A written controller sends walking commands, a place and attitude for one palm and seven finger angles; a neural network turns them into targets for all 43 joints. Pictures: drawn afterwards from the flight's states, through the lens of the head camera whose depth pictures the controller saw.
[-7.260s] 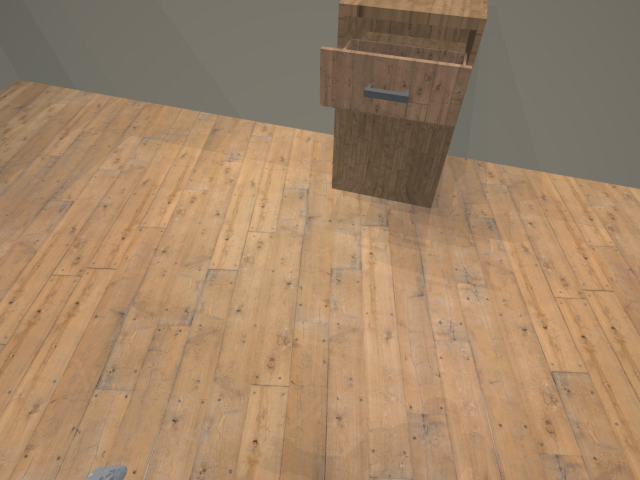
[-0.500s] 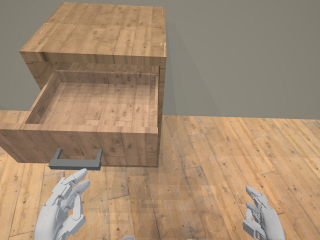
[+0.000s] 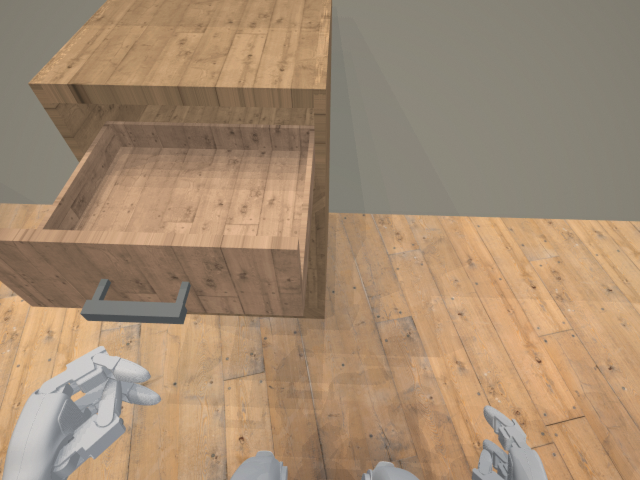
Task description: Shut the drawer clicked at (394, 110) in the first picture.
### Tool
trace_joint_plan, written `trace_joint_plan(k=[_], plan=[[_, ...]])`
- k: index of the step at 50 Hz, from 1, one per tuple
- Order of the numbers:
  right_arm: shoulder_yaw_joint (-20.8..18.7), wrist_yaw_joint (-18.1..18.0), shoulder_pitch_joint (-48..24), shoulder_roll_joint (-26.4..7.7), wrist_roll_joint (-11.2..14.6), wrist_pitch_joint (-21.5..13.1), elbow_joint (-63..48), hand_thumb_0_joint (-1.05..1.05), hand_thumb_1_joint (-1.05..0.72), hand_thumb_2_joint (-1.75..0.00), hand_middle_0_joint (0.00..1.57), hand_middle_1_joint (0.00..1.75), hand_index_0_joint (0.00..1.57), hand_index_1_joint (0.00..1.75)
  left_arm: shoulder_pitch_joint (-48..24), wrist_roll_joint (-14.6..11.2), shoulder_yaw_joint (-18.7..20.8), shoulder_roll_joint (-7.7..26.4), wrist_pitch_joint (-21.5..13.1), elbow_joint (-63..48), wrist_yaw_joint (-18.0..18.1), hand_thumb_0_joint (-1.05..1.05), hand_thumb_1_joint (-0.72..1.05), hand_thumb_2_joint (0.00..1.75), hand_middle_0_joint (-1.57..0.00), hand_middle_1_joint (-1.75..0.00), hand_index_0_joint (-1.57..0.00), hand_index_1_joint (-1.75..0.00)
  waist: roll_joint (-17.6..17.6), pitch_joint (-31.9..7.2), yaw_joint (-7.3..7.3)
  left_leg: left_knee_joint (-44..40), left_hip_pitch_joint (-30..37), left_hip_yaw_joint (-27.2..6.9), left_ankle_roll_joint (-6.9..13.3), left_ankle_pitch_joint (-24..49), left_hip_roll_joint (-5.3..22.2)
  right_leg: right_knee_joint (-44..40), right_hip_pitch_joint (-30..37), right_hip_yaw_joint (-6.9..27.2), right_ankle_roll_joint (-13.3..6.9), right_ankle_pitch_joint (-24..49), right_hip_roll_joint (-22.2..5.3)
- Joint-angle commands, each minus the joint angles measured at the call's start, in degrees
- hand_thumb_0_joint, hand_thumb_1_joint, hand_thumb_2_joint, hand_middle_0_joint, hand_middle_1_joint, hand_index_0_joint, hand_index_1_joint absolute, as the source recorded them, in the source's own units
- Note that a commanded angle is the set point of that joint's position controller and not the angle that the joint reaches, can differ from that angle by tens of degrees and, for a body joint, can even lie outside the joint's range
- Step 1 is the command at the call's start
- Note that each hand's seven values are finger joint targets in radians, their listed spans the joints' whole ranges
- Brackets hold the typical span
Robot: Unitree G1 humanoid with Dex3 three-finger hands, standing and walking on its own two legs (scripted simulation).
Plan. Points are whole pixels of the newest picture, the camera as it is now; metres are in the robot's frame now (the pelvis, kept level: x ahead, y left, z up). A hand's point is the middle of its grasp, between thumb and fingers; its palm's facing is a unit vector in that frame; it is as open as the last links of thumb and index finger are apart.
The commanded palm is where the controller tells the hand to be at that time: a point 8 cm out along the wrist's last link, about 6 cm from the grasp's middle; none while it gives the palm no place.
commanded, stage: raise the hand and make a fist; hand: left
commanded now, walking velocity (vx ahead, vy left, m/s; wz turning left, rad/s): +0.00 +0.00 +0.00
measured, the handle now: (139, 299) +0.35 +0.27 +0.00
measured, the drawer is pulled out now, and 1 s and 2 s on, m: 0.29 0.29 0.29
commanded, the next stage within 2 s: bring the fist close to the handle in 1.08 s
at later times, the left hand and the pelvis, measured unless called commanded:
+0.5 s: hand (97, 437) +0.16 +0.22 +0.08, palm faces +0.03 -1.00 -0.06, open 3.1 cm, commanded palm +0.12 +0.27 +0.09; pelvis +0.01 +0.04 +0.01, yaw +0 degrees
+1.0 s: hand (92, 434) +0.16 +0.22 +0.09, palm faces +0.02 -1.00 -0.08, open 3.3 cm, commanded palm +0.12 +0.27 +0.10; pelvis +0.01 +0.04 +0.01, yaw +0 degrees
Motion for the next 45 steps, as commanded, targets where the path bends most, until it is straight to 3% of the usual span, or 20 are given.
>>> trace_joint_plan(k=[1,3,9,12,13,14,18,24,27,28,30,32,35,40,45], plan=[[-3.8,-0.1,-7.4,-7.0,0.2,-6.1,-10.6,0.0,-0.9,-0.9,0.2,0.3,0.2,0.3,4.8,-2.4,2.7,5.7,-7.5,-12.1,-1.9,0.0,0.9,0.9,-1.04,-1.21,-1.04,-1.21,-4.1,-8.0,1.22,-5.2,1.5,-0.9,2.7,11.1,-2.4,-14.9,11.4,12.8,5.7,11.9,-3.4],[-4.1,-0.2,-6.9,-7.5,0.1,-6.9,-10.1,0.0,-0.9,-0.9,0.2,0.3,0.2,0.3,4.2,-2.4,2.7,6.3,-8.5,-12.7,-1.9,0.0,0.9,0.9,-1.08,-1.25,-1.08,-1.25,-4.7,-7.8,0.83,-5.4,2.4,-1.0,3.0,11.3,-2.3,-14.7,10.0,11.8,5.1,10.7,-3.0],[-4.5,0.2,-6.8,-7.8,0.1,-7.7,-10.7,0.0,-0.9,-0.9,0.2,0.3,0.2,0.3,8.2,-1.2,1.5,5.6,-9.3,-17.1,0.2,0.0,0.9,0.9,-1.2,-1.38,-1.2,-1.38,0.2,-9.4,2.06,-8.2,7.6,-0.9,3.2,13.5,-2.1,-12.3,8.3,7.1,3.1,10.6,-1.1],[-4.2,0.8,-7.4,-7.7,0.0,-7.1,-11.9,0.0,-0.9,-0.9,0.2,0.3,0.2,0.3,10.2,0.4,-0.8,4.7,-7.8,-20.1,2.1,0.0,0.9,0.9,-1.26,-1.45,-1.26,-1.45,1.9,-8.9,2.24,-9.7,9.5,-1.3,3.3,14.5,-1.8,-11.2,7.7,4.6,2.7,11.9,-0.4],[-4.0,0.9,-7.1,-7.5,0.0,-6.7,-12.6,0.0,-0.9,-0.9,0.2,0.3,0.2,0.3,10.9,0.5,-2.3,3.3,-7.1,-20.8,2.5,0.0,0.9,0.9,-1.28,-1.47,-1.28,-1.47,1.6,-8.5,1.92,-10.1,9.7,-1.4,3.2,14.1,-1.9,-11.2,7.6,4.2,2.8,11.9,-0.3],[-4.1,1.0,-7.2,-7.4,0.1,-6.3,-12.7,0.0,-0.9,-0.9,0.2,0.3,0.2,0.3,11.2,0.7,-1.3,4.2,-6.4,-20.8,3.1,0.0,0.9,0.9,-1.3,-1.49,-1.3,-1.49,0.7,-8.3,2.06,-10.2,9.6,-1.4,3.0,14.1,-1.8,-11.3,7.8,4.0,2.8,12.2,-0.2],[-3.1,1.2,-7.3,-7.6,0.1,-4.7,-14.7,0.0,-0.9,-0.9,0.2,0.3,0.2,0.3,9.8,2.2,-4.1,3.1,-3.8,-23.0,4.4,0.0,0.9,0.9,-1.38,-1.58,-1.38,-1.58,0.7,-4.5,1.17,-12.0,9.5,-2.2,2.9,9.7,-1.4,-12.0,5.6,2.7,2.8,7.7,0.4],[-2.2,1.6,-6.8,-7.4,0.1,-3.9,-16.5,0.0,-0.9,-0.9,0.2,0.3,0.2,0.3,11.0,3.1,-5.8,2.7,-2.0,-27.4,5.2,0.0,0.9,0.9,-1.4,-1.6,-1.4,-1.6,2.5,-5.5,1.55,-12.9,11.3,-2.9,2.5,10.3,-1.2,-11.6,6.1,2.0,2.6,8.2,0.6],[-1.9,1.5,-6.7,-7.6,0.0,-3.7,-16.7,0.0,-0.9,-0.9,0.2,0.3,0.2,0.3,9.8,3.5,-5.5,3.8,-1.2,-28.7,5.6,0.0,0.9,0.9,-1.4,-1.6,-1.4,-1.6,1.2,-5.0,1.22,-13.1,11.2,-3.5,2.5,10.0,-1.0,-11.8,6.2,1.8,2.6,7.9,0.8],[-1.9,1.5,-6.4,-7.4,0.1,-3.7,-17.2,0.0,-0.9,-0.9,0.2,0.3,0.2,0.3,11.3,3.6,-6.5,2.7,-0.9,-28.9,5.6,0.0,0.9,0.9,-1.4,-1.6,-1.4,-1.6,1.2,-5.2,1.35,-13.3,11.8,-3.4,2.4,10.6,-1.0,-11.7,6.1,1.7,2.6,8.2,0.8],[-1.7,1.8,-6.5,-7.3,0.2,-3.7,-17.6,0.0,-0.9,-0.9,0.2,0.3,0.2,0.3,12.1,3.4,-6.9,2.4,-0.5,-30.7,5.8,0.0,0.9,0.9,-1.4,-1.6,-1.4,-1.6,2.8,-5.9,1.82,-13.7,12.5,-3.6,2.1,11.4,-0.9,-11.5,6.6,1.4,2.5,8.5,0.7],[-2.0,1.9,-6.9,-7.2,0.3,-3.7,-17.4,0.0,-0.9,-0.9,0.2,0.3,0.2,0.3,14.1,3.7,-5.7,3.4,0.1,-30.9,6.2,0.0,0.9,0.9,-1.4,-1.6,-1.4,-1.6,1.8,-6.7,2.38,-13.5,12.7,-3.6,2.1,14.0,-0.9,-11.5,7.8,1.4,2.4,10.4,0.7],[-2.0,2.0,-6.5,-7.0,0.4,-3.4,-17.5,0.0,-0.9,-0.9,0.2,0.3,0.2,0.3,15.0,3.6,-6.2,2.6,0.7,-30.9,6.5,0.0,0.9,0.9,-1.4,-1.6,-1.4,-1.6,1.0,-4.7,1.95,-13.8,12.0,-3.3,1.9,12.8,-0.9,-11.8,7.4,1.0,2.6,9.7,0.7],[-2.0,2.1,-6.6,-7.4,0.3,-3.5,-17.9,0.0,-0.9,-0.9,0.2,0.3,0.2,0.3,15.0,3.7,-7.4,1.7,0.1,-31.1,7.1,0.0,0.9,0.9,-1.4,-1.6,-1.4,-1.6,0.7,-3.5,1.74,-13.7,10.3,-3.2,2.0,10.1,-1.2,-11.8,6.6,1.3,2.6,7.5,0.8],[-2.4,2.1,-6.1,-7.1,0.4,-3.7,-17.7,0.0,-0.9,-0.9,0.2,0.3,0.2,0.3,16.6,3.5,-6.0,2.8,-1.3,-31.9,7.8,0.0,0.9,0.9,-1.4,-1.6,-1.4,-1.6,1.4,-5.9,2.42,-12.9,10.8,-2.6,2.0,12.3,-1.3,-11.4,7.7,1.7,2.4,9.2,0.7]])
